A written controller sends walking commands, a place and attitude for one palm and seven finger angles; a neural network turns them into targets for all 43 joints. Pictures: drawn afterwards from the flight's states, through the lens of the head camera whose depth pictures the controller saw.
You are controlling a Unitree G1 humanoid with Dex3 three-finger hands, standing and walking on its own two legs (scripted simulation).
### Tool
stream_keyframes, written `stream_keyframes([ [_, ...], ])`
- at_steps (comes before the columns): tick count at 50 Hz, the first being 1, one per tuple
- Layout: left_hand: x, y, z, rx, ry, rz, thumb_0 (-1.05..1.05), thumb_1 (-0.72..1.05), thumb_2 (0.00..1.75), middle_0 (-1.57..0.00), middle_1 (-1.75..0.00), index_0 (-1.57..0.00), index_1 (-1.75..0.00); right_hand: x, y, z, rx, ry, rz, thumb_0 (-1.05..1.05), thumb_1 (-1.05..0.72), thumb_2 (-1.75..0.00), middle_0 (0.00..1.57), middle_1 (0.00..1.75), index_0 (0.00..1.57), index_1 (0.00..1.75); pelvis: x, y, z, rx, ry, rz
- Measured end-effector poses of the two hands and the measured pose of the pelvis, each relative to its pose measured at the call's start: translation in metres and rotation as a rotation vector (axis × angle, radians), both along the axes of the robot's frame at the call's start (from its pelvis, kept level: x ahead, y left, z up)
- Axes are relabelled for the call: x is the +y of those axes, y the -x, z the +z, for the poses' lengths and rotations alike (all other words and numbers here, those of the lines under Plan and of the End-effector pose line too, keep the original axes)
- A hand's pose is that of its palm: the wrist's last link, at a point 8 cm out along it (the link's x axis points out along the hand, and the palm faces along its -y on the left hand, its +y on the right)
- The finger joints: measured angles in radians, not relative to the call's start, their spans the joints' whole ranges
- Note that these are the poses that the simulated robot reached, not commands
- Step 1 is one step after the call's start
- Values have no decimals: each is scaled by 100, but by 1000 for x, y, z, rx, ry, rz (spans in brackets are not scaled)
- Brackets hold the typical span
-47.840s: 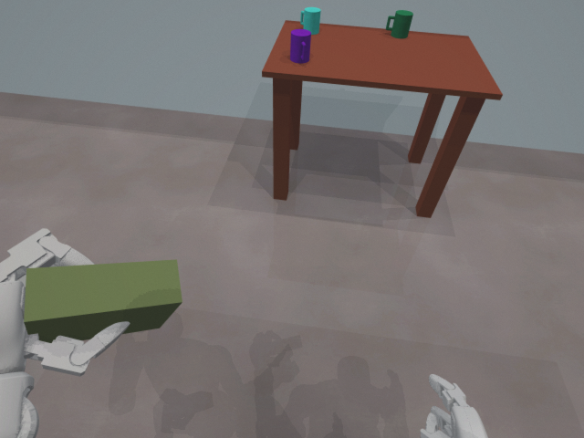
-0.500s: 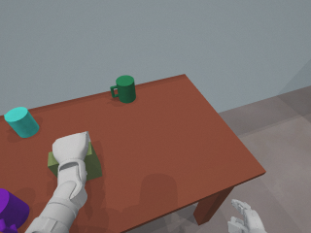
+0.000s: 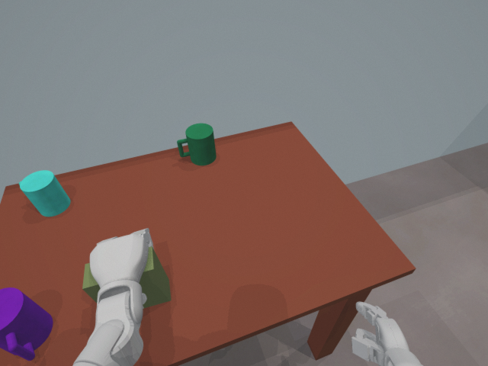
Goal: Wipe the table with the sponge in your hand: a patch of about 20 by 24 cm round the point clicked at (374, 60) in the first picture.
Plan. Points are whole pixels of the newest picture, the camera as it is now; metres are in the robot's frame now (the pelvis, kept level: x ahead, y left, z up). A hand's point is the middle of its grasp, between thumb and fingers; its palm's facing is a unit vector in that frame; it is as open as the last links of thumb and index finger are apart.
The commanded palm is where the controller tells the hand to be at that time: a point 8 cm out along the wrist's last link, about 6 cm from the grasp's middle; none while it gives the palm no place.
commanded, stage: wipe back along the first lane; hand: left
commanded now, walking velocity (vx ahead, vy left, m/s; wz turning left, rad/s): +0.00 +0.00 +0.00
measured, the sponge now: (135, 288) +0.25 +0.25 -0.05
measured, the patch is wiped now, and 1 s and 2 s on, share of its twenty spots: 1.00 1.00 1.00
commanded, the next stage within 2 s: lift the sponge slowly off the table in 0.20 s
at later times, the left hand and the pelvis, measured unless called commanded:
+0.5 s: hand (136, 285) +0.24 +0.23 +0.00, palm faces -0.04 -0.09 -1.00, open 9.2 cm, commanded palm +0.20 +0.21 +0.04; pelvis -0.01 -0.01 +0.00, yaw +0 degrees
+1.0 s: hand (132, 291) +0.22 +0.22 +0.01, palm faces -0.04 -0.17 -0.98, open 9.2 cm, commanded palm +0.20 +0.22 +0.08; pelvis +0.00 -0.02 +0.01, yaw -1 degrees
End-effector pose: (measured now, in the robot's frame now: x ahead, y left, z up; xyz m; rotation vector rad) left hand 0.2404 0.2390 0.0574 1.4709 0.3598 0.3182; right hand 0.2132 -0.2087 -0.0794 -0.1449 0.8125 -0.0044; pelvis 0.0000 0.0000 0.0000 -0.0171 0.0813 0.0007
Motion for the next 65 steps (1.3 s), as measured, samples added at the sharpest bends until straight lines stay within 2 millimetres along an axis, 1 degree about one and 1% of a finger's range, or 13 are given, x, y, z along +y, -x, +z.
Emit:
stream_keyframes([
  [6, -6, 13, 0, -7, 7, 4, 3, -43, 110, -75, -153, -78, -151, 1, 1, 2, -11, -4, 13, 1, -90, -90, 20, 30, 20, 30, -3, 5, 0, -13, -3, 0],
  [13, -13, 21, -1, -4, 8, 6, 3, -43, 110, -75, -153, -78, -150, 0, 1, 4, -25, -10, 23, 1, -90, -90, 20, 30, 20, 30, -7, 10, -1, -21, -7, 2],
  [20, -16, 20, -2, 14, 2, 17, 2, -43, 110, -76, -152, -79, -150, -4, 3, 3, -27, -13, 14, 1, -90, -90, 20, 30, 20, 30, -10, 11, -1, -24, -10, 4],
  [28, -15, 19, 0, 35, 22, 20, 2, -44, 110, -77, -151, -80, -149, -13, 5, 3, -27, -7, -12, 1, -90, -90, 20, 30, 20, 30, -14, 6, 1, -38, -11, 2],
  [37, -17, 23, 4, 39, 55, 1, 1, -45, 110, -79, -149, -81, -147, -22, -1, 7, -39, 2, -19, 1, -90, -90, 20, 30, 20, 30, -16, 0, 4, -54, -12, -6],
  [45, -16, 32, 8, 25, 90, 6, 0, -46, 110, -80, -148, -82, -146, -18, -9, 15, -61, 7, -4, 1, -90, -90, 20, 30, 19, 30, -17, 0, 7, -73, -11, -11],
  [54, -11, 36, 13, 39, 96, 9, 0, -47, 110, -82, -146, -84, -144, -14, -6, 18, -65, 18, 4, 1, -90, -90, 20, 30, 18, 29, -15, 5, 9, -98, -9, -9],
  [65, -11, 34, 29, 8, 100, -19, -1, -47, 110, -82, -145, -85, -143, -8, -3, 19, -73, 14, 6, 1, -90, -90, 20, 30, 17, 29, -9, 8, 11, -118, -8, -7],
])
